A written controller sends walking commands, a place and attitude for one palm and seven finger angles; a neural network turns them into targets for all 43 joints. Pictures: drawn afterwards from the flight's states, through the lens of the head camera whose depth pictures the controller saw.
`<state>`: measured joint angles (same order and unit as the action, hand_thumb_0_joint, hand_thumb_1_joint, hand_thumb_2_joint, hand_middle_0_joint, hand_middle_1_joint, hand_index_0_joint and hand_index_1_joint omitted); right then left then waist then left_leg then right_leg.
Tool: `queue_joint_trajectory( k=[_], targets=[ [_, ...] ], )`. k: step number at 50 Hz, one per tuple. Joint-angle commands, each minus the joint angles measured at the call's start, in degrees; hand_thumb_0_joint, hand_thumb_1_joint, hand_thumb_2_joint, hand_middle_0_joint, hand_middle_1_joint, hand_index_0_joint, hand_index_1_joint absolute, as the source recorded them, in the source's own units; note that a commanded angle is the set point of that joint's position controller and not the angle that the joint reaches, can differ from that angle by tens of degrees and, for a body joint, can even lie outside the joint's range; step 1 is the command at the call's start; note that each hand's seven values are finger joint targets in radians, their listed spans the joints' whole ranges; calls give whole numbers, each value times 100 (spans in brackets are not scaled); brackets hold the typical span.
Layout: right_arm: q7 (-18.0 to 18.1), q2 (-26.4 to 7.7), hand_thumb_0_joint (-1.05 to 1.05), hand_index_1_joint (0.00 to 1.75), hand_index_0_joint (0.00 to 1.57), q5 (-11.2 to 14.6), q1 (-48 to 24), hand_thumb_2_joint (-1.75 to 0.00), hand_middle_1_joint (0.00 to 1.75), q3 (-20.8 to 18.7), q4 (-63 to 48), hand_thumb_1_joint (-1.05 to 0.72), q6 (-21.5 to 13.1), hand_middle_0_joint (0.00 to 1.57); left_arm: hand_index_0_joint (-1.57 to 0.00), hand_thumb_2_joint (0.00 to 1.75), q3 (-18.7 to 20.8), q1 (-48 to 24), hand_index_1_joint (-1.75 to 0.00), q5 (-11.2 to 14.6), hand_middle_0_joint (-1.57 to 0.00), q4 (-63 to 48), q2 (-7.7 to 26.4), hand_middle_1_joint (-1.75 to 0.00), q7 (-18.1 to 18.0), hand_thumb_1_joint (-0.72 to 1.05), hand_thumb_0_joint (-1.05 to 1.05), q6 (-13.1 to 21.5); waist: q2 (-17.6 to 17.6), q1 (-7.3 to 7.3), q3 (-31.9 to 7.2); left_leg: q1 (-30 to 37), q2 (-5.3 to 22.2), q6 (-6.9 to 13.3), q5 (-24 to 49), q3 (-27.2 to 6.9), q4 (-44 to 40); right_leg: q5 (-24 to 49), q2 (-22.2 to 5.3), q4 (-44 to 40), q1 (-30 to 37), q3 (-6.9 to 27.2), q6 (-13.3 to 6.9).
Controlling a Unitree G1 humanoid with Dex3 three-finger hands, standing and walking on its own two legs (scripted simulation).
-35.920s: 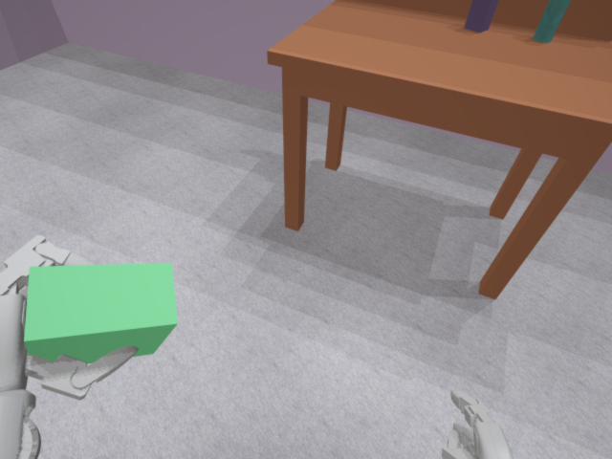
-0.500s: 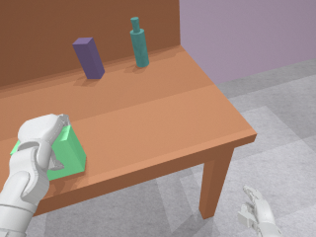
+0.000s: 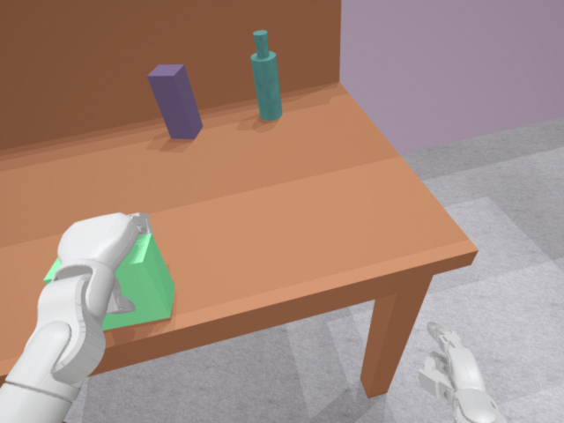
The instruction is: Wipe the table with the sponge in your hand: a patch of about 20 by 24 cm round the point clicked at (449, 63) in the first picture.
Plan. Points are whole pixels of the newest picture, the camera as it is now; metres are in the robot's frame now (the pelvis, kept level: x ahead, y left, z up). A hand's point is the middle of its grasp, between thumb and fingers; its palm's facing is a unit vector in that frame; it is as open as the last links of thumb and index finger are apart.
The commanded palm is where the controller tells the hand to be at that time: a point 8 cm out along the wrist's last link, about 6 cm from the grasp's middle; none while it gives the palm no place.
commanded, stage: move the sponge above the wiping area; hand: left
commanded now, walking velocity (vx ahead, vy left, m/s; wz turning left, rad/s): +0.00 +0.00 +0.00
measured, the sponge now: (122, 292) +0.24 +0.29 +0.06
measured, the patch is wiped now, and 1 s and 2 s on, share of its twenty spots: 0.00 0.00 0.00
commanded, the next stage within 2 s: none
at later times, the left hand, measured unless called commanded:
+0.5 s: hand (126, 265) +0.26 +0.27 +0.12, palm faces -0.07 -0.06 -1.00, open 10.3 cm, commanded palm +0.24 +0.28 +0.22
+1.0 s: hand (123, 262) +0.25 +0.27 +0.13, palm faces +0.00 -0.03 -1.00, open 10.3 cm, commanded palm +0.24 +0.29 +0.22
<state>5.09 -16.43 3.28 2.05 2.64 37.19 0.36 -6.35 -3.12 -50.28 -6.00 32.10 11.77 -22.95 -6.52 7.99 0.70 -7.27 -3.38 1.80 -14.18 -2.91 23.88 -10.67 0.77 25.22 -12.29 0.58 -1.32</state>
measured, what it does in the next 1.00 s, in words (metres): stands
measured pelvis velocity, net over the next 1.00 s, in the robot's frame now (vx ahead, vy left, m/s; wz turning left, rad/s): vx -0.01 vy -0.01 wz -0.01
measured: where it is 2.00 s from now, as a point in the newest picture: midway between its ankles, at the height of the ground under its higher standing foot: outside the picture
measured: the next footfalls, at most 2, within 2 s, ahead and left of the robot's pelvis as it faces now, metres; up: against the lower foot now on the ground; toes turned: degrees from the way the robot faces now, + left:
none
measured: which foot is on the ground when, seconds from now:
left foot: down 0.00-1.00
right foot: down 0.00-1.00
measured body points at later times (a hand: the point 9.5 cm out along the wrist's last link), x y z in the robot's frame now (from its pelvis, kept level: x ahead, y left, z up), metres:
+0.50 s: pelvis +0.01 -0.01 +0.00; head +0.00 -0.05 +0.45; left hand +0.26 +0.27 +0.17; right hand +0.25 -0.22 -0.09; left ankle -0.01 +0.10 -0.74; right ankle +0.03 -0.11 -0.74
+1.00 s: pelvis -0.01 -0.01 +0.00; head -0.02 -0.05 +0.45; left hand +0.25 +0.26 +0.18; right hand +0.24 -0.21 -0.08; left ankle -0.01 +0.10 -0.74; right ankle +0.03 -0.11 -0.74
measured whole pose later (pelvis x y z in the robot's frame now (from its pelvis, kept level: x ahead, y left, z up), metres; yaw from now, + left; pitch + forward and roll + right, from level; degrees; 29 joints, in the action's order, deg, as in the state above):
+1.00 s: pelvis -0.01 -0.01 +0.00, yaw -1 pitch -4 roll +1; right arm 6.2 -15.0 2.4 3.2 2.5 38.6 -1.2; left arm -4.1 -2.2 -49.3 -6.9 35.1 7.7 -13.2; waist -5.2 8.7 1.3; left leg -5.8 -2.1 0.6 -14.4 -2.6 24.2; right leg -10.3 2.1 25.2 -10.9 0.8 -2.5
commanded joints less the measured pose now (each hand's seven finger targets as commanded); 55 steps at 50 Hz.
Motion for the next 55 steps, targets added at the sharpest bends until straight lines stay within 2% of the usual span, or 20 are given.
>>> queue_joint_trajectory(
  k=[1,4,6,9,10,14,18,19,20,24,29,30,37,42,44,45,48,49,52,55],
  targets=[
    [155,-255,0,30,20,-202,-891,-90,30,-142,-845,-90,-540,20,-120,130,1842,-2661,-160,-438,-120,-1790,2261,-160,-919,10,0,915,9,-24,-1857,274,212,-36,1797,-224,-392,731,88,-245,1037,378,-415],
    [62,-308,0,30,20,-107,-1169,-90,30,-149,-691,-90,-470,20,-120,130,2199,-2514,-160,-176,-120,-1016,2303,-160,-1250,10,0,671,-170,113,-1301,92,168,-127,1675,-202,-445,667,64,-490,936,680,-530],
    [-36,-337,0,30,20,-71,-1117,-90,30,-202,-596,-90,-365,20,-120,130,1894,-2421,-160,-21,-120,-632,1880,-160,-1365,10,0,343,-107,86,-1271,-90,197,-203,1787,-50,-467,822,-44,-448,1037,444,-446],
    [-107,-435,0,30,20,-2,-1452,-90,30,-143,-663,-90,-243,20,-120,130,1843,-1851,-160,111,-120,-178,1820,-160,-1122,10,0,-177,92,117,-1034,-257,171,-189,1559,-12,-510,777,-26,-476,1007,551,-441],
    [-121,-476,0,30,20,-18,-1349,-90,30,-148,-725,-90,-169,20,-120,130,1510,-1795,-160,137,-120,-181,1539,-160,-947,10,0,-300,280,39,-1127,-337,193,-163,1532,65,-514,873,-94,-419,1092,259,-364],
    [-150,-434,0,30,20,102,-1544,-90,30,-91,-1065,-90,-145,20,-120,130,1016,-1112,-160,176,-120,-435,1133,-160,-316,10,0,-591,645,-65,-1289,-313,175,-18,1334,55,-353,873,-64,-332,987,262,-262],
    [-106,-472,0,30,20,2,-1253,-90,30,-113,-1150,-90,-168,20,-120,130,1132,-1477,-160,-84,-120,-1320,1679,-160,17,10,0,-191,665,-141,-1685,-149,130,115,1445,-4,-194,991,-132,-172,1043,169,-198],
    [-67,-373,0,30,20,13,-1462,-90,30,-58,-1256,-90,-262,20,-120,130,1388,-1823,-160,-122,-120,-1914,1983,-160,-39,10,0,49,488,-113,-1871,31,131,129,1448,-79,-163,878,-29,-170,1058,409,-268],
    [-9,-343,0,30,20,-109,-1205,-90,30,-66,-1227,-90,-337,20,-120,130,1460,-2088,-160,-155,-120,-2106,2071,-160,-152,10,0,331,343,-81,-2040,108,118,150,1612,-4,-112,961,-117,-123,1162,228,-267],
    [119,-310,0,30,20,-173,-1015,-90,30,-135,-969,-90,-519,20,-120,130,2384,-2292,-160,-275,-120,-2190,2726,-160,-864,10,0,1002,-232,61,-1724,281,137,28,1785,-193,-238,842,95,-327,996,677,-463],
    [-16,-343,0,30,20,-32,-1243,-90,30,-209,-694,-90,-431,20,-120,130,2233,-2169,-160,70,-120,-843,2161,-160,-1388,10,0,480,-364,105,-1090,-41,156,-158,1503,-76,-391,547,-5,-533,898,702,-500],
    [-34,-399,0,30,20,-52,-1138,-90,30,-250,-649,-90,-384,20,-120,130,2033,-2091,-160,161,-120,-588,1916,-160,-1360,10,0,308,-119,64,-1153,-169,204,-156,1397,24,-408,551,-109,-488,984,481,-416],
    [-108,-528,0,30,20,52,-1315,-90,30,-177,-968,-90,-210,20,-120,130,1082,-1026,-160,280,-120,-535,1250,-160,-323,10,0,-360,725,-121,-1158,-401,174,1,1122,50,-328,783,-129,-334,931,155,-193],
    [1,-459,0,30,20,-54,-1155,-90,30,-117,-1101,-90,-306,20,-120,130,1372,-1692,-160,-45,-120,-1430,1927,-160,-74,10,0,208,630,-155,-1461,-162,139,117,931,-45,-253,363,-121,-306,843,211,-193],
    [91,-328,0,30,20,-81,-1334,-90,30,-68,-1149,-90,-467,20,-120,130,1896,-2368,-160,-185,-120,-2116,2505,-160,-357,10,0,668,201,-59,-1689,94,122,99,955,-156,-248,195,-1,-344,892,592,-324],
    [155,-290,0,30,20,-186,-1031,-90,30,-90,-1065,-90,-498,20,-120,130,1992,-2516,-160,-244,-120,-1978,2523,-160,-555,10,0,849,269,-13,-1786,82,102,100,1125,-82,-236,263,-58,-311,1022,372,-327],
    [188,-313,0,30,20,-140,-868,-90,30,-195,-760,-90,-504,20,-120,130,2192,-2747,-160,-253,-120,-1207,2507,-160,-1057,10,0,1076,-95,-48,-1267,32,102,-31,1019,-108,-378,94,21,-561,746,587,-403],
    [171,-326,0,30,20,-92,-1056,-90,30,-178,-747,-90,-542,20,-120,130,2349,-2912,-160,-201,-120,-1133,2657,-160,-1209,10,0,992,-443,15,-1194,38,78,-64,895,-149,-418,-33,62,-619,765,829,-505],
    [77,-379,0,30,20,-51,-1059,-90,30,-244,-586,-90,-454,20,-120,130,2057,-2799,-160,46,-120,-386,2196,-160,-1432,10,0,635,-329,13,-1216,-144,146,-165,1092,-30,-470,222,-74,-595,962,594,-451],
    [3,-476,0,30,20,-14,-1272,-90,30,-219,-592,-90,-372,20,-120,130,1868,-2370,-160,152,-120,90,2020,-160,-1193,10,0,93,-8,36,-1174,-387,161,-155,940,33,-521,191,-139,-522,1057,464,-384]
  ],
)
